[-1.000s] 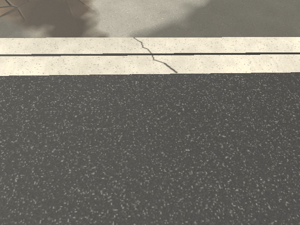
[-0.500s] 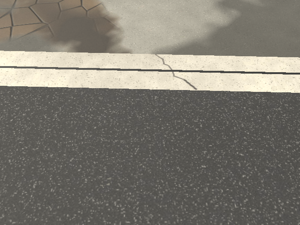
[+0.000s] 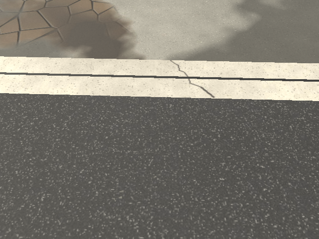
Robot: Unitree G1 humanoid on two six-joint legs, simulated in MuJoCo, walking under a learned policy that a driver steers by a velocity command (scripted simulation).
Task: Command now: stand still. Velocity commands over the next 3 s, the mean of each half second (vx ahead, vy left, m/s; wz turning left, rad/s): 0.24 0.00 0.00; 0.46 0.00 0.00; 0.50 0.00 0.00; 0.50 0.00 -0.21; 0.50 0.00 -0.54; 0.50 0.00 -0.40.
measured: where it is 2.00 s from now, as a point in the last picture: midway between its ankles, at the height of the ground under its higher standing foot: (174, 154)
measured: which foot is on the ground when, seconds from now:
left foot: down 0.00-0.30, up 0.32-0.70, down 0.72-1.00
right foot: down 0.00-0.74, up 0.76-1.00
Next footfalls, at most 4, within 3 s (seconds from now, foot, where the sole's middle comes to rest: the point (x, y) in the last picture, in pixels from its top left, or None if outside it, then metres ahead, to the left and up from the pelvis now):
0.72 left None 0.40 0.11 -0.77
1.24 right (199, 199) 0.70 -0.14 -0.77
1.80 left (149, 143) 1.00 0.10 -0.77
2.36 right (210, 109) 1.26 -0.24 -0.77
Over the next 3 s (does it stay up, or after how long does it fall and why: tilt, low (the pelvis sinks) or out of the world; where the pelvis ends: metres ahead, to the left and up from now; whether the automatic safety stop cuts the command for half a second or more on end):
stays up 1.46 -0.22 0.01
